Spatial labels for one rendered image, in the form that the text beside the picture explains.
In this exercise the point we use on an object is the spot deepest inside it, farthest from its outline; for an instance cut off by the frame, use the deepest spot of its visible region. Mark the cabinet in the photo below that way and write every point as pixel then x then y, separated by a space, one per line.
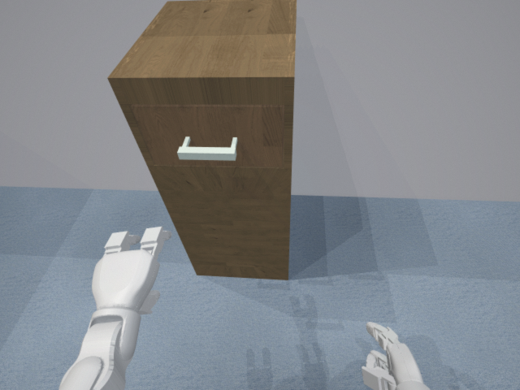
pixel 233 221

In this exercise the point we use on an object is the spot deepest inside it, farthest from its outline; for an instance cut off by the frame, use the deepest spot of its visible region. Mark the robot right hand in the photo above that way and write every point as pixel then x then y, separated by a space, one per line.
pixel 386 372

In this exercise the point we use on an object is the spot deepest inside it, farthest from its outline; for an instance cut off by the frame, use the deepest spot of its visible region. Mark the robot left hand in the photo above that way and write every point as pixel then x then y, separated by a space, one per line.
pixel 124 277

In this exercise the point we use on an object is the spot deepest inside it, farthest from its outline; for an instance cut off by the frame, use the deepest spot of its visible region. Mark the drawer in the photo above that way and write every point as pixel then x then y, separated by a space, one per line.
pixel 259 130

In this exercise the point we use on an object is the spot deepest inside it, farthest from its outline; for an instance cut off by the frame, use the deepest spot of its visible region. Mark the robot left forearm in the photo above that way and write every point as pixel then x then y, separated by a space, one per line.
pixel 106 350

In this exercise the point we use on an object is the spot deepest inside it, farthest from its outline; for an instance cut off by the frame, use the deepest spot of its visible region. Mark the handle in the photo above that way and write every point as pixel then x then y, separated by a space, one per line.
pixel 207 153

